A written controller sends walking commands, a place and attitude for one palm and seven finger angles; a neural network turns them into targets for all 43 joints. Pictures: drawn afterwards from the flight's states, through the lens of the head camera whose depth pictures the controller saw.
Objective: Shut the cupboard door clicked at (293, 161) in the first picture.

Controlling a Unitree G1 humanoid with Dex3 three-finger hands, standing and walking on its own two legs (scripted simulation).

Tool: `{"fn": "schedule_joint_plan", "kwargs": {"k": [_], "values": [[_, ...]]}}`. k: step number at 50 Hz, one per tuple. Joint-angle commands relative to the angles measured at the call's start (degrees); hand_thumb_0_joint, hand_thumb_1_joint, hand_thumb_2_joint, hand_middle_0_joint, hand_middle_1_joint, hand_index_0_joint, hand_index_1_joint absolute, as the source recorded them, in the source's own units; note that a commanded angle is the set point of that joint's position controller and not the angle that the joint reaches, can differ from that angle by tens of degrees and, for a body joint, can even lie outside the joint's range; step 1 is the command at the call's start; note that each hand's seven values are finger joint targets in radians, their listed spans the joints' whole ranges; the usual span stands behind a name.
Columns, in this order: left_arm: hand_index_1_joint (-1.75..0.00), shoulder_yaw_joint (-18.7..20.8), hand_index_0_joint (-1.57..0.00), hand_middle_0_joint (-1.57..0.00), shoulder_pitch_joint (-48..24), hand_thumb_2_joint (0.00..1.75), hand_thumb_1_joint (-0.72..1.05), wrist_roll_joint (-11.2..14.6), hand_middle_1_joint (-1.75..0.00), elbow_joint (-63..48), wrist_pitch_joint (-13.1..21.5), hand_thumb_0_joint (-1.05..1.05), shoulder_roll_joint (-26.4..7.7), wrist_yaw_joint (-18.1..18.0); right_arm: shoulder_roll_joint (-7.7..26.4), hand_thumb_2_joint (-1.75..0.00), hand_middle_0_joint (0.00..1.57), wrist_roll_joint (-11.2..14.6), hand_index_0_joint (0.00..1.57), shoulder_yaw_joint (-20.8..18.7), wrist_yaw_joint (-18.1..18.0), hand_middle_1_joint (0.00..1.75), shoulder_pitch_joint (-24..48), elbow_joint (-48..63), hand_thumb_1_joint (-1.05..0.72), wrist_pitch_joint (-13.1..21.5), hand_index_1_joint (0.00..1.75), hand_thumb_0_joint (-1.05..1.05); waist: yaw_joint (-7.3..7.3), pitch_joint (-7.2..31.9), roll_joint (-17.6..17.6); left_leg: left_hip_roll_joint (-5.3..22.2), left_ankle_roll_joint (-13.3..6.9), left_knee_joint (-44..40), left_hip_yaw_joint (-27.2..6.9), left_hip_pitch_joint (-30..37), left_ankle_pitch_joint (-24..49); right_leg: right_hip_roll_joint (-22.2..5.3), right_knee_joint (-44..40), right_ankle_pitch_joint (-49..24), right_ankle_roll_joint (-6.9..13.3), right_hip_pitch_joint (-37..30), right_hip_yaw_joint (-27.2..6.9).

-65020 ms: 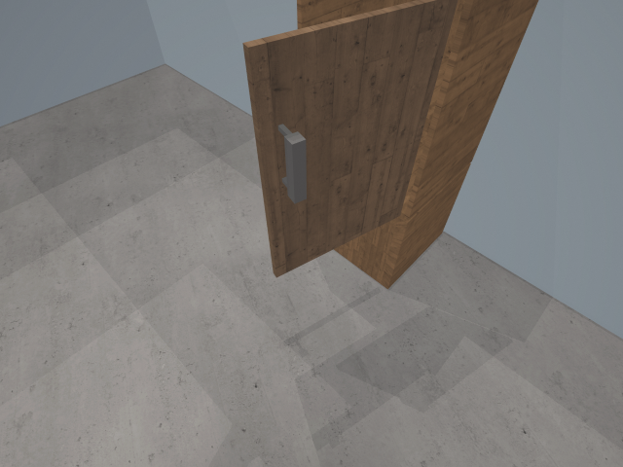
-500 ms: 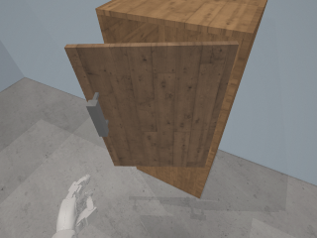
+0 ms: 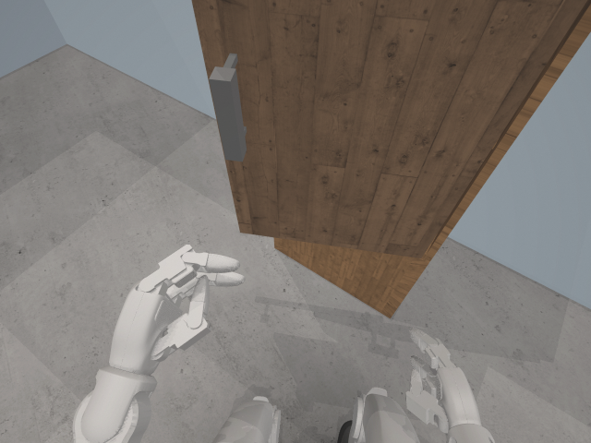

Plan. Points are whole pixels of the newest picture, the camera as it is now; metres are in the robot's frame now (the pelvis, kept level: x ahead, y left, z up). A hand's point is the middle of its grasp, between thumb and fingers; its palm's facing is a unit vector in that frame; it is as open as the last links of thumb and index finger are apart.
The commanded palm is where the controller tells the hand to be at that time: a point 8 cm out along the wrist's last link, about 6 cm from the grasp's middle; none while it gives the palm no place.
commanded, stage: raise the hand and make a fist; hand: left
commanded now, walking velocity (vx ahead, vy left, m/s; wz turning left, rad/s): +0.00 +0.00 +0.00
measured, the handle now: (234, 109) +0.53 +0.15 +0.13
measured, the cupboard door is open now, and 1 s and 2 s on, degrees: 25 25 25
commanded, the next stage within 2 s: bring the fist close to the handle in 1.24 s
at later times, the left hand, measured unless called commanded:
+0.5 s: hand (184, 294) +0.26 +0.15 +0.10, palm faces -0.08 -1.00 -0.05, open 3.1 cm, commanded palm +0.24 +0.21 +0.11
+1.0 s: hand (164, 259) +0.28 +0.17 +0.14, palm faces -0.04 -1.00 -0.04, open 3.1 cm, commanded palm +0.25 +0.22 +0.14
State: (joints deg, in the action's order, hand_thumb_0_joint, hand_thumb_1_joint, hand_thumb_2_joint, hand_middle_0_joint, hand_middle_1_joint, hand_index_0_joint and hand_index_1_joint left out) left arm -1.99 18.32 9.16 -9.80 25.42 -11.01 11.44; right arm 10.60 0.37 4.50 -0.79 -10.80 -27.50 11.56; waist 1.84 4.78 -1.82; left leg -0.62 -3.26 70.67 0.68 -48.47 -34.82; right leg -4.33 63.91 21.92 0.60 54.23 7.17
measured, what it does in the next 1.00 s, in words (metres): rises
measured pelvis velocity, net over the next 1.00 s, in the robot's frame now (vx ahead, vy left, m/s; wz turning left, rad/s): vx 0.05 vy -0.02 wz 0.00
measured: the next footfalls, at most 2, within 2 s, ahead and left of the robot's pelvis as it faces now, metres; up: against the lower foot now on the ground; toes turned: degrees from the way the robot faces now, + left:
none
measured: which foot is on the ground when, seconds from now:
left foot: down 0.00-1.00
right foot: down 0.00-1.00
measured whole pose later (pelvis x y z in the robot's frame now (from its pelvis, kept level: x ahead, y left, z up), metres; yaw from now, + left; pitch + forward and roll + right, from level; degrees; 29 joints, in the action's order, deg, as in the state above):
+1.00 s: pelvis +0.05 -0.02 +0.06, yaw +0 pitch +8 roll -1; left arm 11.1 17.5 17.5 -3.8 13.0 -14.4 17.4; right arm 15.2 2.0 2.6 -3.6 -16.8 -29.5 12.0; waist 0.7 4.4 -2.5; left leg 0.1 -1.3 50.4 0.4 -28.3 -29.6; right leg -2.4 47.2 19.4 1.4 35.3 7.4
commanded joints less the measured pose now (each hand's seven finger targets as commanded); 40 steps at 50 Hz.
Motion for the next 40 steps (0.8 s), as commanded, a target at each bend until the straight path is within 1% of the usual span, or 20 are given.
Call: {"fn": "schedule_joint_plan", "kwargs": {"k": [1,2,4,6,8,10,12,13,15,18,19,21,23,25,29,31,34,35,39,40], "values": [[-0.98,6.08,-0.82,-0.82,8.98,0.9,0.9,0.38,-0.98,-6.82,-14.6,0.0,-7.44,1.04,10.87,-0.9,0.2,2.56,0.2,-6.19,-1.87,0.3,1.39,13.77,-0.9,0.43,0.3,0.0,1.11,14.0,2.27,-0.41,3.76,-25.77,-6.42,3.0,6.56,3.05,-11.4,3.92,0.85,-21.71,-2.68],[-1.0,8.41,-0.84,-0.84,9.41,0.9,0.9,1.83,-1.0,-9.76,-16.09,0.0,-7.23,-0.2,10.08,-0.9,0.2,2.32,0.2,-5.88,-2.13,0.3,2.05,14.25,-0.9,-0.11,0.3,0.0,1.87,15.2,3.92,-0.53,3.75,-25.86,-5.65,3.77,9.78,3.12,-11.76,2.02,0.8,-24.5,-2.41],[-1.04,13.05,-0.88,-0.88,9.96,0.9,0.9,4.57,-1.04,-13.73,-15.45,0.0,-7.28,-4.23,8.54,-0.9,0.2,1.71,0.2,-5.21,-2.85,0.3,2.98,14.05,-0.9,-0.21,0.3,0.0,3.35,15.37,5.54,-0.6,4.08,-25.58,-4.78,4.41,15.29,3.48,-12.02,-1.55,1.05,-27.68,-1.97],[-1.08,13.62,-0.92,-0.92,8.32,0.9,0.9,5.73,-1.08,-16.93,-10.7,0.0,-5.85,-7.61,7.99,-0.9,0.2,1.03,0.2,-5.11,-3.04,0.3,0.14,12.87,-0.9,0.62,0.3,0.0,2.38,13.86,4.31,-0.02,4.53,-25.18,-4.23,6.29,19.71,3.7,-11.94,-5.72,1.29,-26.95,-1.61],[-1.12,10.82,-0.95,-0.95,6.12,0.9,0.9,4.7,-1.12,-18.04,-4.52,0.0,-4.9,-8.78,8.38,-0.9,0.2,0.08,0.2,-5.0,-2.52,0.3,-1.96,11.27,-0.9,1.91,0.3,0.0,0.36,11.62,2.34,0.35,4.52,-23.5,-3.98,6.49,21.26,3.78,-11.18,-6.74,1.26,-23.11,-1.68],[-1.16,6.47,-0.99,-0.99,3.12,0.9,0.9,2.54,-1.16,-17.51,0.59,0.0,-3.79,-7.84,9.36,-0.9,0.2,-0.51,0.2,-5.27,-2.01,0.3,-2.82,9.77,-0.9,3.09,0.3,0.0,-1.96,10.04,0.45,0.75,4.38,-21.81,-4.37,6.62,20.91,3.73,-10.2,-5.31,1.35,-18.93,-1.83],[-1.2,2.22,-1.02,-1.02,3.3,0.9,0.9,1.54,-1.2,-14.58,2.77,0.0,-2.17,-4.83,10.38,-0.9,0.2,-0.4,0.2,-5.61,-1.62,0.3,-3.78,8.68,-0.9,4.1,0.3,0.0,-3.92,8.6,-2.04,0.92,4.6,-21.03,-4.97,7.26,18.71,3.47,-10.4,-2.76,1.28,-15.66,-1.88],[-1.22,1.03,-1.04,-1.04,3.72,0.9,0.9,1.37,-1.22,-12.76,2.3,0.0,-1.96,-3.0,10.81,-0.9,0.2,-0.03,0.2,-5.92,-1.66,0.3,-4.37,8.59,-0.9,4.47,0.3,0.0,-4.74,7.97,-1.81,0.89,4.43,-21.12,-5.09,7.36,16.84,3.39,-11.3,-1.63,1.17,-15.28,-2.06],[-1.26,1.96,-1.08,-1.08,5.74,0.9,0.9,1.61,-1.26,-10.46,-0.59,0.0,-3.92,0.32,11.72,-0.9,0.2,0.8,0.2,-6.65,-1.97,0.3,-5.1,9.05,-0.9,4.74,0.3,0.0,-4.55,8.76,-0.5,0.71,3.86,-21.82,-5.12,7.77,16.38,3.19,-13.27,-1.57,1.06,-17.68,-2.72],[-1.32,9.61,-1.13,-1.13,7.48,0.9,0.9,1.99,-1.32,-11.66,-5.66,0.0,-10.45,1.57,11.55,-0.9,0.2,1.54,0.2,-6.98,-2.67,0.3,-4.67,10.46,-0.9,3.97,0.3,0.0,-1.81,12.45,0.03,0.06,3.37,-23.49,-4.07,7.95,18.93,2.92,-14.62,-4.49,1.1,-24.45,-3.4],[-1.34,13.75,-1.15,-1.15,7.78,0.9,0.9,2.37,-1.34,-13.0,-6.77,0.0,-13.32,0.73,11.22,-0.9,0.2,1.53,0.2,-7.09,-2.9,0.3,-3.93,10.57,-0.9,3.5,0.3,0.0,-0.32,14.44,-1.63,-0.11,3.49,-23.78,-3.83,9.02,22.06,3.14,-14.06,-7.25,1.37,-26.77,-3.26],[-1.38,15.92,-1.19,-1.19,8.83,0.9,0.9,4.76,-1.38,-16.33,-7.62,0.0,-11.42,-0.84,9.54,-0.9,0.2,1.56,0.2,-6.78,-3.1,0.3,-3.76,11.46,-0.9,2.56,0.3,0.0,1.01,16.01,-2.59,0.04,4.19,-24.45,-3.28,11.78,29.6,3.2,-13.72,-13.84,1.29,-30.09,-2.61],[-1.42,16.44,-1.23,-1.23,7.54,0.9,0.9,7.23,-1.42,-18.25,-6.91,0.0,-9.38,-2.37,8.9,-0.9,0.2,1.48,0.2,-6.39,-3.15,0.3,-3.95,11.46,-0.9,2.01,0.3,0.0,0.83,15.09,-2.68,0.0,4.57,-24.35,-2.81,13.18,32.23,3.61,-14.23,-17.82,1.13,-31.29,-2.58],[-1.46,15.29,-1.26,-1.26,5.8,0.9,0.9,7.7,-1.46,-17.7,-5.41,0.0,-8.13,-2.99,8.89,-0.9,0.2,1.19,0.2,-5.99,-2.99,0.3,-4.11,10.78,-0.9,2.15,0.3,0.0,-0.13,13.24,-2.26,0.31,4.69,-24.35,-3.09,13.9,34.38,3.81,-14.36,-20.5,1.2,-31.19,-2.42],[-1.5,8.7,-1.3,-1.3,3.22,0.9,0.9,5.39,-1.5,-10.17,-5.7,0.0,-5.08,0.57,10.48,-0.9,0.2,0.85,0.2,-5.75,-2.55,0.3,-5.23,9.14,-0.9,2.29,0.3,0.0,-3.94,7.17,0.76,0.68,3.58,-23.74,-2.93,12.97,31.06,3.78,-16.33,-18.9,0.61,-27.16,-2.76],[-1.5,8.32,-1.3,-1.3,1.97,0.9,0.9,4.97,-1.5,-7.04,-7.78,0.0,-6.51,3.44,11.33,-0.9,0.2,1.19,0.2,-5.82,-2.69,0.3,-5.36,8.97,-0.9,2.54,0.3,0.0,-4.14,6.44,1.42,0.52,3.45,-24.36,-2.96,12.33,27.34,3.49,-17.76,-16.48,0.53,-27.46,-3.35],[-1.5,13.28,-1.3,-1.3,-0.2,0.9,0.9,5.5,-1.5,-7.44,-10.26,0.0,-11.68,5.64,11.73,-0.9,0.2,1.56,0.2,-5.73,-3.16,0.3,-4.21,9.29,-0.9,2.72,0.3,0.0,-2.72,10.07,0.81,-0.02,2.88,-25.21,-2.54,13.05,25.59,2.95,-19.2,-15.37,0.79,-31.69,-4.37],[-1.5,15.62,-1.3,-1.3,-1.5,0.9,0.9,6.03,-1.5,-10.16,-10.29,0.0,-13.2,5.63,11.21,-0.9,0.2,1.52,0.2,-5.58,-3.27,0.3,-3.97,9.76,-0.9,2.82,0.3,0.0,-1.82,13.61,-0.15,-0.19,2.86,-25.59,-2.4,14.2,26.76,2.63,-19.1,-16.74,0.73,-34.02,-4.59],[-1.5,22.1,-1.3,-1.3,-2.93,0.9,0.9,9.22,-1.5,-15.3,-7.75,0.0,-15.74,3.0,9.56,-0.9,0.2,1.25,0.2,-4.79,-3.47,0.3,-2.58,9.4,-0.9,3.46,0.3,0.0,0.74,16.88,-2.07,-0.33,3.49,-27.02,-2.44,16.23,31.06,2.76,-18.68,-22.12,1.2,-39.49,-4.52],[-1.5,21.2,-1.3,-1.3,-2.69,0.9,0.9,9.66,-1.5,-14.82,-6.97,0.0,-13.88,2.5,9.06,-0.9,0.2,1.39,0.2,-4.55,-3.38,0.3,-2.78,9.02,-0.9,3.63,0.3,0.0,0.41,15.48,-2.26,-0.23,3.67,-27.5,-2.43,16.78,31.56,2.88,-18.85,-22.78,1.19,-38.97,-4.22]]}}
